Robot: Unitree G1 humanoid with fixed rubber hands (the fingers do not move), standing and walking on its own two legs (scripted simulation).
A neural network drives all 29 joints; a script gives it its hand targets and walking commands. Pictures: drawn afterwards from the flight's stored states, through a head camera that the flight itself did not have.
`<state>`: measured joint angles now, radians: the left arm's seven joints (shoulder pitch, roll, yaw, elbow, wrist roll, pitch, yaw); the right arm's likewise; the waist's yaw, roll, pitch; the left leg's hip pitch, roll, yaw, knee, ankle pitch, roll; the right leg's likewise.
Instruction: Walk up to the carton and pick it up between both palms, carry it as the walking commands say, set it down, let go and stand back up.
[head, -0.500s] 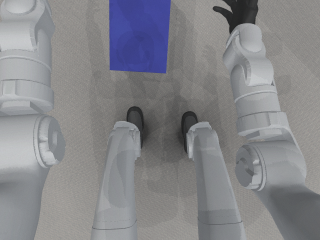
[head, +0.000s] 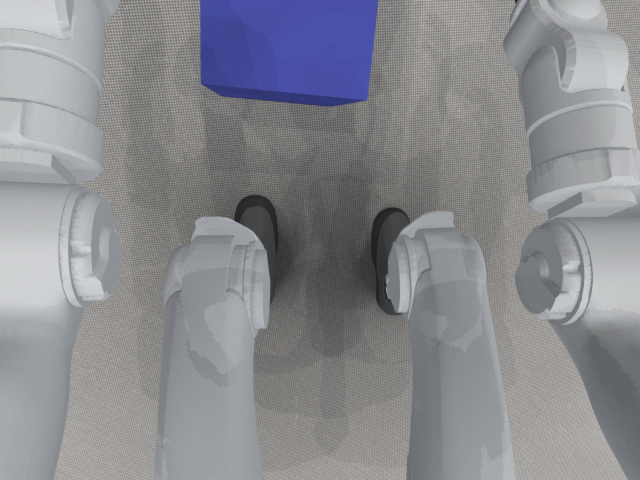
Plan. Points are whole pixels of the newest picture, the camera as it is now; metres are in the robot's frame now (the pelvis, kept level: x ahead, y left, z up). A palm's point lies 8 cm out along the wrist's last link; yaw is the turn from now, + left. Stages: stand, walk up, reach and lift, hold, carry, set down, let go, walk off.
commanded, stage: reach and lift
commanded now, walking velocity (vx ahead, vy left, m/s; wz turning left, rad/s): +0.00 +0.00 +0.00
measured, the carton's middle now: out of the picture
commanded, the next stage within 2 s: none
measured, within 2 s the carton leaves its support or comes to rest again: neither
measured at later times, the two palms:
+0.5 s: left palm out of the picture +0.56 +0.19 -0.29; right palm out of the picture +0.57 -0.16 -0.28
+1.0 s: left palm out of the picture +0.56 +0.18 -0.31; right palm (463, 6) +0.56 -0.15 -0.29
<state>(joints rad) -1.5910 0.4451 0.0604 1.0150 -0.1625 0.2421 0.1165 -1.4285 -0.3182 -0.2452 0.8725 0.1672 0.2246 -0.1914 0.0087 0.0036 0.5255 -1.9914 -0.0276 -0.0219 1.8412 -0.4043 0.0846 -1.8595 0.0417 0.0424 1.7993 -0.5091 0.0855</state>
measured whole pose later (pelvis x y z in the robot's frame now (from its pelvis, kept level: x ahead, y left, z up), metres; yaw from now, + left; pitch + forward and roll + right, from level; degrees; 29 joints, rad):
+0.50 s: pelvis +0.02 -0.04 -0.07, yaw +1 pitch +35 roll -4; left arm -1.54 0.48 0.04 1.10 -0.17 0.12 0.08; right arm -1.50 -0.29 -0.16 1.02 0.21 0.08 -0.20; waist 0.01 -0.01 0.53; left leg -2.22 -0.02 -0.03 2.08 -0.47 0.02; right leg -2.13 0.07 0.04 2.10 -0.59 0.10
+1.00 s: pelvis +0.02 -0.03 -0.09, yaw +0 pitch +34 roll -5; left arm -1.55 0.46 0.04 1.20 -0.17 0.08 0.05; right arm -1.52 -0.25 -0.12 1.10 0.22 0.07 -0.19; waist 0.01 -0.01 0.52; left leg -2.24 0.00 -0.03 2.14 -0.49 0.04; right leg -2.14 0.09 0.04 2.14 -0.59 0.11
